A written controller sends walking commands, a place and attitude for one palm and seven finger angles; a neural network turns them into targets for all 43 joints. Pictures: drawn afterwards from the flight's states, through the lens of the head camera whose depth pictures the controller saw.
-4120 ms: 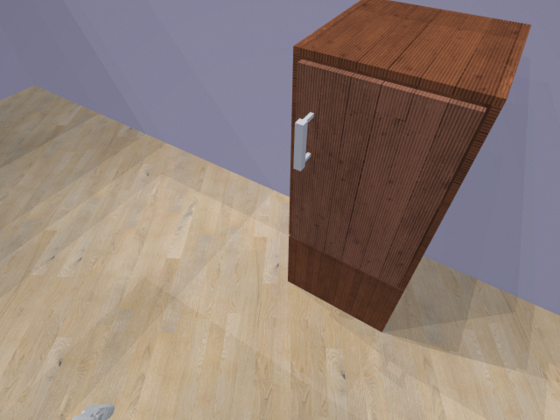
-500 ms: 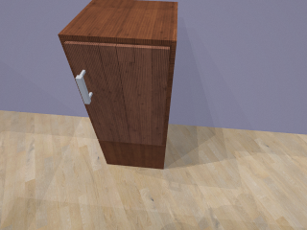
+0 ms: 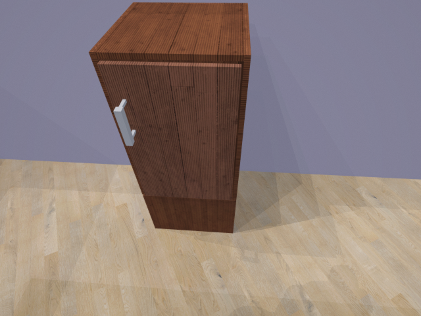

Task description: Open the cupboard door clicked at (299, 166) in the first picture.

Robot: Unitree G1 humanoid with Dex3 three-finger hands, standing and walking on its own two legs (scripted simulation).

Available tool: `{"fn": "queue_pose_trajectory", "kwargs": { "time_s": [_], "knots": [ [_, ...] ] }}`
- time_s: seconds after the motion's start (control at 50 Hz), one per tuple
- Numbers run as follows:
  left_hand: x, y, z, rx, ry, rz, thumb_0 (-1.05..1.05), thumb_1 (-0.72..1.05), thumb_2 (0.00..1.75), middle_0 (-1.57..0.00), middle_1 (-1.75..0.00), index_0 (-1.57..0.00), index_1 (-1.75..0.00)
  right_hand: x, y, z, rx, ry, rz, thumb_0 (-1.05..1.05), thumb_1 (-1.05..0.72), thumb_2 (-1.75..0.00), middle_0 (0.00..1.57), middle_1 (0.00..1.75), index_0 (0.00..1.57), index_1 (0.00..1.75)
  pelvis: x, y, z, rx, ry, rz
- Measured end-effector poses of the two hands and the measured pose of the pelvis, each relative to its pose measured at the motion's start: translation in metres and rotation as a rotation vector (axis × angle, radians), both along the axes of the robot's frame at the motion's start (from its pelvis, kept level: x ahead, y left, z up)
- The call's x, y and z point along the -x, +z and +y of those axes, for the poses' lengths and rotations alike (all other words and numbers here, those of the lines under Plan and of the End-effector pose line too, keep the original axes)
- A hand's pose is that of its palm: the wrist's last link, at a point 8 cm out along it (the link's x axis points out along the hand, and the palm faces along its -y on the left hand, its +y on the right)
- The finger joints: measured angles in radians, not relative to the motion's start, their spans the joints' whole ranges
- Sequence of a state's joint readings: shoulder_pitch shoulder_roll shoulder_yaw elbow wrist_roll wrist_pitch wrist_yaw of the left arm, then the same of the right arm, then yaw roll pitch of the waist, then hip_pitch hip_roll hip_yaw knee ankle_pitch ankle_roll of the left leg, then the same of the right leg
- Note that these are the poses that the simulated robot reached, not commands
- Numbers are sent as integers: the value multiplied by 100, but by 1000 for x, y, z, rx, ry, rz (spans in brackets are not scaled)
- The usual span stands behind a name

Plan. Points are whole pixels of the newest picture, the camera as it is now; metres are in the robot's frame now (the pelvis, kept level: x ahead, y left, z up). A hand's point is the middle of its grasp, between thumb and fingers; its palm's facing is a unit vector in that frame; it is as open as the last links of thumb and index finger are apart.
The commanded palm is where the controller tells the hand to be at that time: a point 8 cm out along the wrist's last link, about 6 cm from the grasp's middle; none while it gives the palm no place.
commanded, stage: come to a stop and stand still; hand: left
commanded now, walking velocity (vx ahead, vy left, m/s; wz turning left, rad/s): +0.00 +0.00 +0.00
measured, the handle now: (126, 122) +0.62 +0.28 +0.00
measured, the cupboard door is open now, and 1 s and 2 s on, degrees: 0 0 0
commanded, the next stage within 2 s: look again from close up in 0.08 s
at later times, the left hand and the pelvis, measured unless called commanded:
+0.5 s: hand out of the picture +0.00 +0.15 -0.17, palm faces +0.02 -0.99 -0.16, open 7.4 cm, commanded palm none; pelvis +0.01 +0.00 +0.00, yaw +0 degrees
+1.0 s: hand out of the picture +0.02 +0.16 -0.17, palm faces +0.05 -0.98 -0.19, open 7.4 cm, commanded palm none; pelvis +0.03 -0.01 +0.00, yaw +1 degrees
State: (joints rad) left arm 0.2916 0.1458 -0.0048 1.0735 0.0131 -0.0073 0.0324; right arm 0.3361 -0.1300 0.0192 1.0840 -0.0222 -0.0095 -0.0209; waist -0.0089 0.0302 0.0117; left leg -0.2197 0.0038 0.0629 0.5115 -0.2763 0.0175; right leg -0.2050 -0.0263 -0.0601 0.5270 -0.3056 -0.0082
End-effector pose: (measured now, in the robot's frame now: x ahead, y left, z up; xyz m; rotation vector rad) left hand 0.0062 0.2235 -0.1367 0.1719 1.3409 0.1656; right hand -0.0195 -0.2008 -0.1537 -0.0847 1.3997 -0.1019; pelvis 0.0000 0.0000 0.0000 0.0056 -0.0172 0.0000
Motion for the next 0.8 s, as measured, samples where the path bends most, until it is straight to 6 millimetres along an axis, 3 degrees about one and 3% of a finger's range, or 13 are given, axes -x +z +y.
{"fn": "queue_pose_trajectory", "kwargs": {
  "time_s": [0.36, 0.58, 0.8],
  "knots": [
    [11, -8, -15, 57, 11, 77, 1, 90, 90, -20, -30, -20, -30, -21, 8, -14, 54, 4, -2, 1, -91, -90, 20, 30, 20, 30, -10, 1, 0, -2, -6, 9],
    [5, -8, -20, 56, 15, 75, 1, 91, 90, -20, -30, -20, -30, -35, 9, -23, 68, 11, -9, 1, -92, -90, 20, 30, 20, 30, -16, 2, -6, -3, -3, 9],
    [-5, -5, -19, 35, 8, 60, 1, 91, 90, -20, -30, -19, -30, -36, 8, -28, 58, 9, 1, 1, -92, -90, 20, 30, 20, 30, -20, 3, -12, -5, -4, 9]
  ]
}}
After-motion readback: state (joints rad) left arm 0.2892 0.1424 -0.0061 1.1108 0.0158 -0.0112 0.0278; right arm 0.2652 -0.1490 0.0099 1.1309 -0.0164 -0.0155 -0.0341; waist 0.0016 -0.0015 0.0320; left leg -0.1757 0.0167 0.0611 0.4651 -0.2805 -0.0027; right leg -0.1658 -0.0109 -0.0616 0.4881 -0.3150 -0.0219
